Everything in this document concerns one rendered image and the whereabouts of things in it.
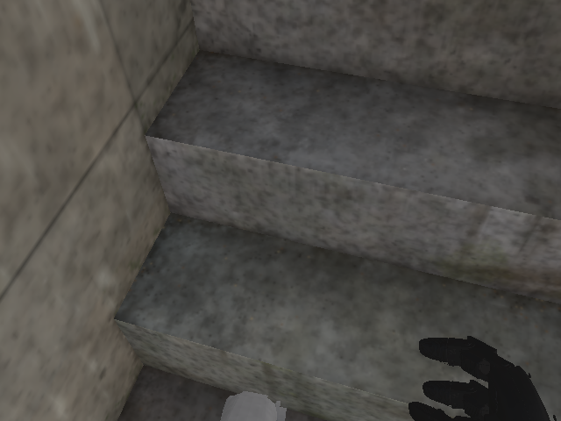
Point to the left robot shin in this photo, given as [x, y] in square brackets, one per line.
[227, 400]

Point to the right robot hand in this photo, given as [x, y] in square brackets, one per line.
[510, 396]

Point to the left robot thigh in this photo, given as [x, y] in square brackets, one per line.
[249, 406]

